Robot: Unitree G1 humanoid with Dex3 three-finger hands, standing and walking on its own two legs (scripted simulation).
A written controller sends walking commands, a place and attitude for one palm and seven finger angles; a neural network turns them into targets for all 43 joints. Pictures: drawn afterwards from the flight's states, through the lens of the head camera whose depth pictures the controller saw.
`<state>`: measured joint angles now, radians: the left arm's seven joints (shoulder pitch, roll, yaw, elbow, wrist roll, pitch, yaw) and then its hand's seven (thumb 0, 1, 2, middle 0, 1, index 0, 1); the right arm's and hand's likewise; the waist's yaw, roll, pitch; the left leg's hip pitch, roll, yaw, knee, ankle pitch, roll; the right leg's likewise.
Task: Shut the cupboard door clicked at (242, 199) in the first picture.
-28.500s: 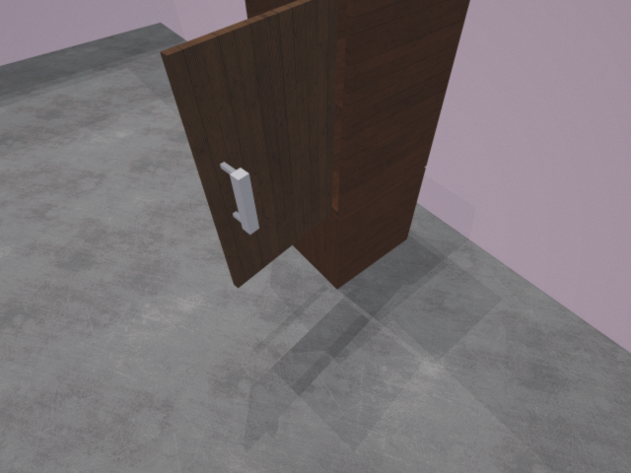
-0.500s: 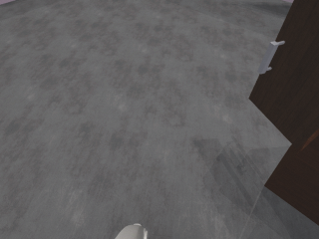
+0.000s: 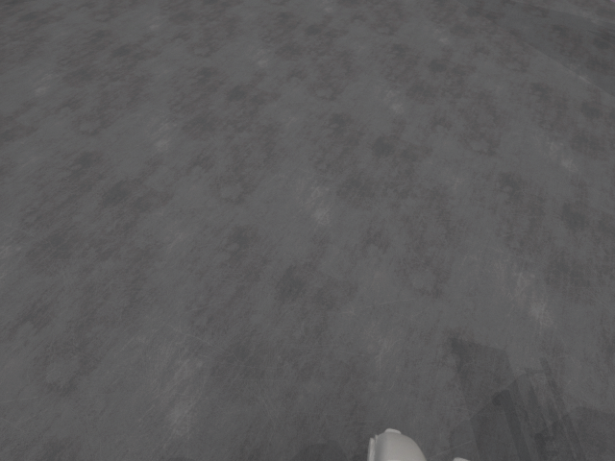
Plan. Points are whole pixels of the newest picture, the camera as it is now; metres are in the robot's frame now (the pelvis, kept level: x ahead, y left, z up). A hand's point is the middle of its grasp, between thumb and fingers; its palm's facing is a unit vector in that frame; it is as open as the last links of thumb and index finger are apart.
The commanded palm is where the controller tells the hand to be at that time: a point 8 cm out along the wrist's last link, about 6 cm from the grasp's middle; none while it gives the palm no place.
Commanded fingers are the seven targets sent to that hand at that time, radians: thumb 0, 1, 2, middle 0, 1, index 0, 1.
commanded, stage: walk to a spot facing it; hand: left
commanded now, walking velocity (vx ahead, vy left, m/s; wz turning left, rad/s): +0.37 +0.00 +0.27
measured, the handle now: out of the picture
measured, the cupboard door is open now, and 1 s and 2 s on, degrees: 66 66 66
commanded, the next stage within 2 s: turn to face it in 0.34 s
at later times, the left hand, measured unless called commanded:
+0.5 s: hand (203, 406) +0.21 +0.18 -0.17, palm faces +0.27 -0.94 -0.21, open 7.2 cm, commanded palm none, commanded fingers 0.00 0.90 0.90 -0.20 -0.30 -0.20 -0.30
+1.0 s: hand (202, 329) +0.33 +0.22 -0.17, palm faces +0.10 -0.97 -0.24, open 7.4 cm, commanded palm none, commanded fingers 0.00 0.90 0.90 -0.20 -0.30 -0.20 -0.30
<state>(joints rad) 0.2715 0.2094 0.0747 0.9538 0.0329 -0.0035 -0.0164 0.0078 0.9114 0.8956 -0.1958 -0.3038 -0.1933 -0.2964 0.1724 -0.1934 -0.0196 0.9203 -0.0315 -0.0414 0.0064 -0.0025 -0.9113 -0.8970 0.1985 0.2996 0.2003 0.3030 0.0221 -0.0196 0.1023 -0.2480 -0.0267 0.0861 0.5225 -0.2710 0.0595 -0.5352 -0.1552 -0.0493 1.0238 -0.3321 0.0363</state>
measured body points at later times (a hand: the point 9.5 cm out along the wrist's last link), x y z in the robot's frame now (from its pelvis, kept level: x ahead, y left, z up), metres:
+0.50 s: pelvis +0.21 -0.01 +0.00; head +0.26 +0.01 +0.45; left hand +0.19 +0.23 -0.15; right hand +0.33 -0.24 -0.14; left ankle +0.26 +0.11 -0.70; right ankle +0.19 -0.15 -0.73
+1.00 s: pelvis +0.29 +0.02 -0.01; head +0.33 +0.00 +0.43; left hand +0.33 +0.27 -0.15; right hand +0.40 -0.22 -0.16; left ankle +0.28 +0.12 -0.70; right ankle +0.31 -0.09 -0.73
